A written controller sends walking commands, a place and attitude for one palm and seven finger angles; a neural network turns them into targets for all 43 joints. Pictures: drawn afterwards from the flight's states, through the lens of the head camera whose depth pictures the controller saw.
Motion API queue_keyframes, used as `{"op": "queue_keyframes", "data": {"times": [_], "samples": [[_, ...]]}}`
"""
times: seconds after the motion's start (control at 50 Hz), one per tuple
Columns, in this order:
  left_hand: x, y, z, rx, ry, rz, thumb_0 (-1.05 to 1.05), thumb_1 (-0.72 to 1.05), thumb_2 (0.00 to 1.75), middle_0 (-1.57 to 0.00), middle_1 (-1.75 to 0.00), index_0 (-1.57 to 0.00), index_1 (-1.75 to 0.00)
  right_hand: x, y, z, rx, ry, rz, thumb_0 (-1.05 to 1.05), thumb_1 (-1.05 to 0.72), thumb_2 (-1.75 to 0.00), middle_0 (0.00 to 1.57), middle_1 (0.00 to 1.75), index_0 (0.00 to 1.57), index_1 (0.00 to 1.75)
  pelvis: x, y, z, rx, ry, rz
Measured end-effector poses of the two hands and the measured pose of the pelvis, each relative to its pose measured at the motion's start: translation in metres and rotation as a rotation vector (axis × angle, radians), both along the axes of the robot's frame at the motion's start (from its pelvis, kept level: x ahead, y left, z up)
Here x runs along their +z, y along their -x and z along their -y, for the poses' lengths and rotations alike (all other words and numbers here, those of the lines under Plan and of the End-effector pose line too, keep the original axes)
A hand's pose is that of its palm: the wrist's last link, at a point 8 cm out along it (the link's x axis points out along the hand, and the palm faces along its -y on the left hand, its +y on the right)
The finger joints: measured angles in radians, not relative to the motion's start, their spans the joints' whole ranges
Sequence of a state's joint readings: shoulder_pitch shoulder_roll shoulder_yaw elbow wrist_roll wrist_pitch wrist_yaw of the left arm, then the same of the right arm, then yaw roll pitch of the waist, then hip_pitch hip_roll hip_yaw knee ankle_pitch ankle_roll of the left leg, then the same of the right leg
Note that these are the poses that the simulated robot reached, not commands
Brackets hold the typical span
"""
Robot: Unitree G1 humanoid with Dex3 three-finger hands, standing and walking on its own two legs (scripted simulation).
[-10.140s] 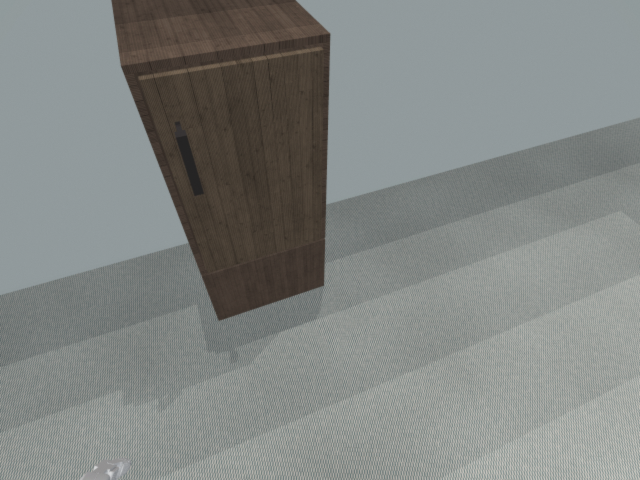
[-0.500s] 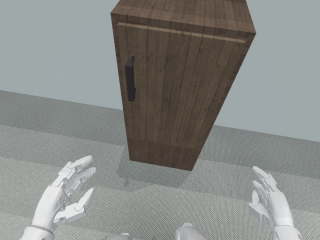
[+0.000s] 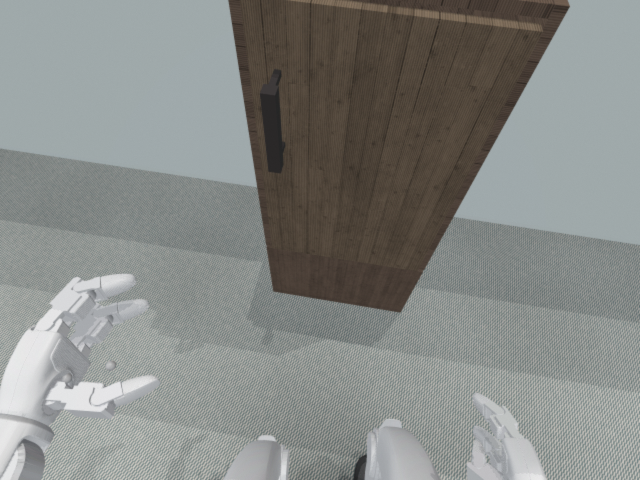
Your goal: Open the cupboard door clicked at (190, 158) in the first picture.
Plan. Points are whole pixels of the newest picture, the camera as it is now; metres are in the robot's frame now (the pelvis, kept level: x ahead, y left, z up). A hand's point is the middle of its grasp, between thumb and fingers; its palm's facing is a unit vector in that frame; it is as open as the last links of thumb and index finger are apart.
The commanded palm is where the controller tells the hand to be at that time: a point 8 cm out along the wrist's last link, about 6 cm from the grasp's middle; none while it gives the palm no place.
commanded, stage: raise the hand with hooked fingers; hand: left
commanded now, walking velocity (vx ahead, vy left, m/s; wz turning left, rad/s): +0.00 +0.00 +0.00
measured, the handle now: (276, 124) +0.60 +0.10 +0.05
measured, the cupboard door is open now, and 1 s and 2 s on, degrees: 0 0 0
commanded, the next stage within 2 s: move the hooked fingers beside the handle in 1.20 s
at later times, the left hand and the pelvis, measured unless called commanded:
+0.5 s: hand (82, 337) +0.26 +0.27 +0.05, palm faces -0.10 -0.99 -0.07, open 13.8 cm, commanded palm +0.24 +0.32 +0.06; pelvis +0.00 +0.01 +0.01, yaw +1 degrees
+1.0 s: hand (96, 304) +0.29 +0.26 +0.06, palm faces -0.11 -0.99 -0.06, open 14.0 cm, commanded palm +0.27 +0.31 +0.07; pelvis +0.01 -0.01 +0.01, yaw +0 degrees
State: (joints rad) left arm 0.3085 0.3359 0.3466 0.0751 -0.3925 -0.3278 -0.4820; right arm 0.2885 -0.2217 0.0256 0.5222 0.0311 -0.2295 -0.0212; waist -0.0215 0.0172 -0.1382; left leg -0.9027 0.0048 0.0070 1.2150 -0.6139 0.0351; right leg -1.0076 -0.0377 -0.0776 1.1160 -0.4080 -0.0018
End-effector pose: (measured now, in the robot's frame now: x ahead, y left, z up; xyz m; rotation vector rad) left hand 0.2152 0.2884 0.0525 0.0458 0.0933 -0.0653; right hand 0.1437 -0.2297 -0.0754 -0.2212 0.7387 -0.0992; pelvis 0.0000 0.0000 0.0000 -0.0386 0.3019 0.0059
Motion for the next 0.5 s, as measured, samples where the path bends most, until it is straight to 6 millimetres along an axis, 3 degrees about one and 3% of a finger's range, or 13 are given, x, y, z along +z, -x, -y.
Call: {"op": "queue_keyframes", "data": {"times": [0.06, 0.18, 0.36, 0.5], "samples": [[0.001, 0.004, -0.007, 0.023, -0.020, 0.044, 0.01, -0.02, 0.50, -0.26, -0.90, -0.27, -0.89, 0.004, 0.000, 0.009, 0.019, 0.050, -0.003, 0.02, -0.90, -0.90, 0.21, 0.30, 0.20, 0.30, -0.002, 0.001, -0.003, 0.012, 0.006, -0.001], [-0.019, -0.001, -0.006, -0.076, -0.012, -0.015, 0.00, -0.16, 0.44, -0.27, -0.99, -0.28, -0.98, 0.017, -0.014, 0.019, 0.034, 0.118, 0.042, 0.02, -0.90, -0.90, 0.21, 0.30, 0.20, 0.30, -0.004, 0.005, -0.008, 0.020, 0.017, 0.008], [0.016, -0.016, -0.028, -0.029, -0.037, 0.091, 0.00, -0.37, 0.35, -0.29, -1.12, -0.30, -1.11, 0.037, -0.031, 0.001, 0.068, 0.092, 0.103, 0.02, -0.90, -0.90, 0.20, 0.30, 0.20, 0.30, 0.006, 0.000, -0.009, 0.026, 0.027, 0.029], [0.005, -0.029, -0.038, -0.035, -0.028, -0.025, 0.00, -0.46, 0.31, -0.29, -1.18, -0.30, -1.17, 0.029, -0.031, -0.007, 0.083, 0.055, 0.075, 0.02, -0.90, -0.90, 0.21, 0.30, 0.20, 0.30, 0.008, -0.002, -0.009, 0.024, 0.023, 0.024]]}}
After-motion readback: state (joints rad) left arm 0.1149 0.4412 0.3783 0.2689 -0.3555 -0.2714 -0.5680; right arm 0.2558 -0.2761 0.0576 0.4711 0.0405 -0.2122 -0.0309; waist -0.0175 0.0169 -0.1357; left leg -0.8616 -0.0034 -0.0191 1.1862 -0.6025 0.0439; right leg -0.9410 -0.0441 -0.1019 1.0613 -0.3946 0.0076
